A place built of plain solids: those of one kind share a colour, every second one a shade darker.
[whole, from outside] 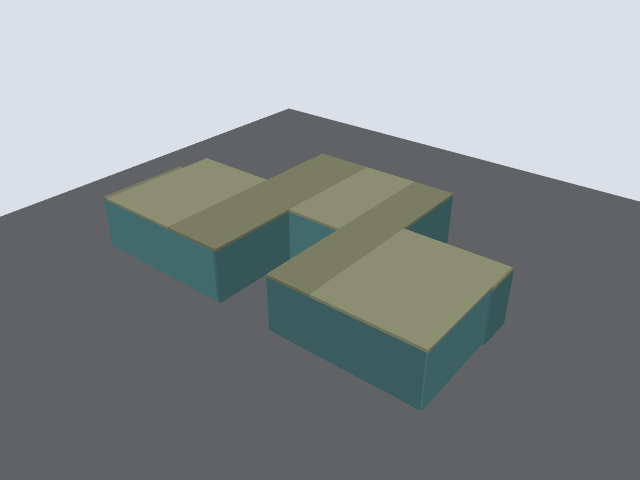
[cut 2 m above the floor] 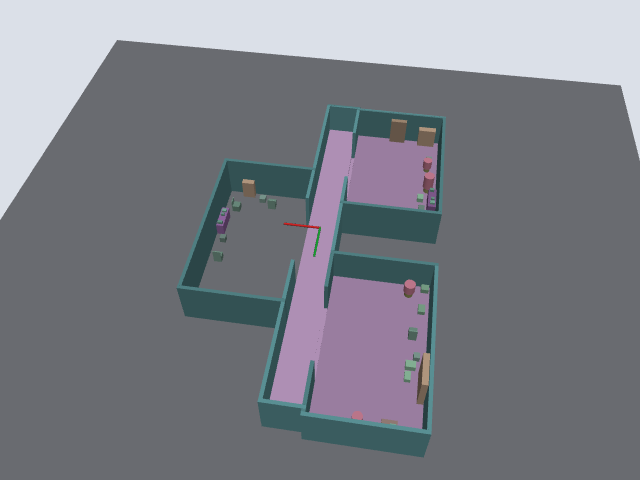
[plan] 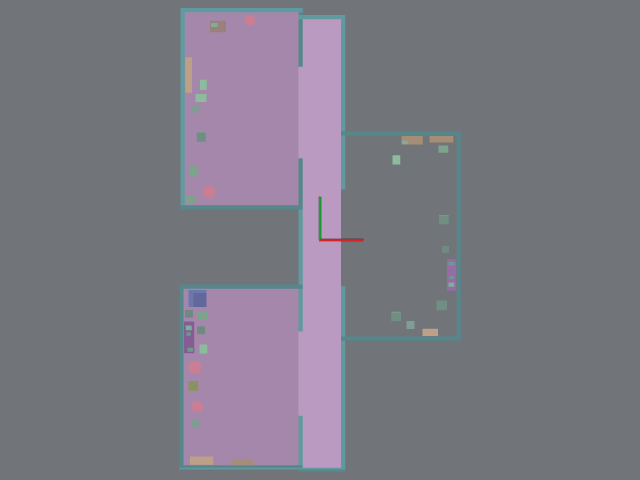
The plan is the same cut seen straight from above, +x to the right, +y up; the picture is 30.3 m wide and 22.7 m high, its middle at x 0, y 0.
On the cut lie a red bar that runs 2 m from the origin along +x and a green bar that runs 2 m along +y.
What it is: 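A storey of a split-level house; a hall and three lower rooms open beside it; the rooms' floors lie 0.64 m, 0.156 m and not at all below the hall's; a bare drop, one riser, a flush line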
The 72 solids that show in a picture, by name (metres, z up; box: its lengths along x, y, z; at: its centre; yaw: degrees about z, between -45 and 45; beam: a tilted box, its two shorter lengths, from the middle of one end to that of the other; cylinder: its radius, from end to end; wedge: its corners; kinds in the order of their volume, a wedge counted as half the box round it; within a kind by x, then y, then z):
{
 "floor_1": {"box": [5.44, 8.34, 0.53], "at": [-3.74, -6.48, 0.21]},
 "floor_2": {"box": [5.38, 9.13, 0.69], "at": [-3.71, 6.21, 0.29]},
 "floor_3": {"box": [0.2, 3.99, 0.53], "at": [-0.92, -6.32, 0.21]},
 "floor_4": {"box": [0.2, 4.33, 0.69], "at": [-0.92, 6.03, 0.29]},
 "floor_5": {"box": [1.81, 21.21, 0.69], "at": [0.09, -0.17, 0.29]},
 "wall_1": {"box": [0.2, 8.34, 3.2], "at": [-6.56, -6.48, 1.55]},
 "wall_2": {"box": [0.2, 9.13, 3.2], "at": [-6.49, 6.21, 1.55]},
 "wall_3": {"box": [5.84, 0.12, 3.2], "at": [-3.74, -10.71, 1.55]},
 "wall_4": {"box": [5.84, 0.2, 3.2], "at": [-3.74, -2.21, 1.55]},
 "wall_5": {"box": [5.78, 0.2, 3.2], "at": [-3.71, 1.54, 1.55]},
 "wall_6": {"box": [5.78, 0.2, 3.2], "at": [-3.71, 10.87, 1.55]},
 "wall_7": {"box": [7.85, 0.08, 3.2], "at": [-2.73, -10.81, 1.55]},
 "wall_8": {"box": [0.2, 2.34, 3.2], "at": [-0.92, -9.48, 1.55]},
 "wall_9": {"box": [0.2, 2.02, 3.2], "at": [-0.92, -3.32, 1.55]},
 "wall_10": {"box": [0.2, 3.55, 3.2], "at": [-0.92, -0.33, 1.55]},
 "wall_11": {"box": [0.2, 2.23, 3.2], "at": [-0.92, 2.75, 1.55]},
 "wall_12": {"box": [0.2, 2.24, 3.2], "at": [-0.92, 9.32, 1.55]},
 "wall_13": {"box": [2.21, 0.12, 3.2], "at": [0.09, -10.91, 1.55]},
 "wall_14": {"box": [2.21, 0.2, 3.2], "at": [0.09, 10.54, 1.55]},
 "wall_15": {"box": [0.2, 6.01, 3.2], "at": [1.09, -7.77, 1.55]},
 "wall_16": {"box": [0.2, 2.37, 3.2], "at": [1.09, -3.37, 1.55]},
 "wall_17": {"box": [0.2, 2.55, 3.2], "at": [1.09, 3.67, 1.55]},
 "wall_18": {"box": [0.2, 5.3, 3.2], "at": [1.09, 7.79, 1.55]},
 "wall_19": {"box": [5.67, 0.2, 3.2], "at": [3.83, -4.66, 1.55]},
 "wall_20": {"box": [5.67, 0.2, 3.2], "at": [3.83, 5.04, 1.55]},
 "wall_21": {"box": [0.2, 9.5, 3.2], "at": [6.56, 0.19, 1.55]},
 "roof_1": {"box": [5.78, 0.33, 0.16], "at": [-3.71, 10.8, 3.23]},
 "roof_2": {"box": [7.85, 6.09, 0.16], "at": [-2.73, -7.81, 3.23]},
 "roof_3": {"box": [7.79, 5.5, 0.16], "at": [-2.7, 7.89, 3.23]},
 "roof_4": {"box": [13.32, 2.65, 0.16], "at": [0.0, -3.43, 3.23]},
 "roof_5": {"box": [13.25, 3.7, 0.16], "at": [0.03, 3.29, 3.23]},
 "roof_6": {"box": [2.21, 0.12, 0.16], "at": [0.09, -10.91, 3.23]},
 "roof_7": {"box": [7.68, 3.55, 0.16], "at": [2.82, -0.33, 3.23]},
 "case_1": {"box": [0.32, 1.68, 2.04], "at": [-6.21, 7.81, 1.66]},
 "case_2": {"box": [1.1, 0.4, 1.29], "at": [-5.6, -10.43, 1.12]},
 "case_3": {"box": [1.02, 0.28, 1.73], "at": [-3.68, -10.49, 1.34]},
 "case_4": {"box": [1.0, 0.41, 1.3], "at": [4.36, 4.72, 0.6]},
 "case_5": {"box": [0.74, 0.34, 1.27], "at": [5.21, -4.37, 0.59]},
 "case_6": {"box": [1.12, 0.32, 1.76], "at": [5.74, 4.76, 0.83]},
 "sideboard_1": {"box": [0.49, 1.51, 0.86], "at": [-6.19, -4.61, 0.91]},
 "sideboard_2": {"box": [0.44, 1.48, 0.81], "at": [6.22, -1.66, 0.36]},
 "bush_1": {"cylinder": 0.31, "from": [-5.92, -6.02, 0.86], "to": [-5.92, -6.02, 1.8]},
 "bush_2": {"cylinder": 0.27, "from": [-5.79, -7.88, 0.78], "to": [-5.79, -7.88, 1.37]},
 "bush_3": {"cylinder": 0.31, "from": [-5.25, 2.27, 1.01], "to": [-5.25, 2.27, 1.59]},
 "bush_4": {"cylinder": 0.25, "from": [-3.32, 10.38, 1.11], "to": [-3.32, 10.38, 2.11]},
 "toybox_1": {"box": [0.42, 0.37, 0.32], "at": [-6.11, 1.88, 0.79]},
 "toybox_2": {"box": [0.37, 0.49, 0.27], "at": [-6.0, 3.25, 0.77]},
 "toybox_3": {"box": [0.53, 0.39, 0.36], "at": [-5.62, 6.72, 0.81]},
 "toybox_4": {"box": [0.49, 0.38, 0.37], "at": [-5.57, -3.58, 0.66]},
 "toybox_5": {"box": [0.37, 0.43, 0.32], "at": [-5.51, -5.16, 0.64]},
 "toybox_6": {"box": [0.32, 0.49, 0.28], "at": [-5.51, 7.34, 0.78]},
 "toybox_7": {"box": [0.37, 0.44, 0.36], "at": [3.61, 3.79, 0.13]},
 "toybox_8": {"box": [0.47, 0.34, 0.36], "at": [5.84, 4.3, 0.13]},
 "armchair_1": {"box": [0.22, 0.81, 0.91], "at": [-6.11, -2.77, 0.94]},
 "armchair_2": {"box": [0.64, 0.14, 0.63], "at": [-5.68, -3.1, 0.8]},
 "armchair_3": {"box": [0.64, 0.53, 0.44], "at": [-5.68, -2.77, 0.7]},
 "armchair_4": {"box": [0.64, 0.14, 0.63], "at": [-5.68, -2.44, 0.8]},
 "chair_1": {"box": [0.43, 0.44, 0.45], "at": [-5.62, 4.86, 0.86]},
 "chair_2": {"box": [0.43, 0.06, 0.84], "at": [-5.62, 5.11, 1.06]},
 "chair_3": {"box": [0.46, 0.4, 0.51], "at": [3.6, -3.64, 0.2]},
 "chair_4": {"box": [0.46, 0.06, 0.82], "at": [3.6, -3.42, 0.36]},
 "chair_5": {"box": [0.43, 0.46, 0.48], "at": [5.73, -3.09, 0.19]},
 "chair_6": {"box": [0.46, 0.4, 0.46], "at": [5.86, 0.94, 0.18]},
 "chair_7": {"box": [0.46, 0.046, 0.94], "at": [5.86, 1.17, 0.42]},
 "basket_1": {"box": [0.37, 0.37, 0.38], "at": [-6.19, -3.5, 0.67]},
 "basket_2": {"box": [0.33, 0.33, 0.37], "at": [-5.9, 6.19, 0.82]},
 "basket_3": {"box": [0.38, 0.38, 0.32], "at": [-5.89, -8.69, 0.64]},
 "basket_4": {"box": [0.38, 0.38, 0.29], "at": [-5.63, -4.26, 0.63]},
 "basket_5": {"box": [0.38, 0.38, 0.39], "at": [4.28, -4.02, 0.15]},
 "basket_6": {"box": [0.34, 0.34, 0.42], "at": [5.94, -0.45, 0.16]},
 "lowtable_1": {"box": [0.76, 0.54, 0.38], "at": [-4.83, 10.1, 0.83]},
 "pouf_1": {"box": [0.46, 0.46, 0.37], "at": [-5.99, -6.9, 0.67]}
}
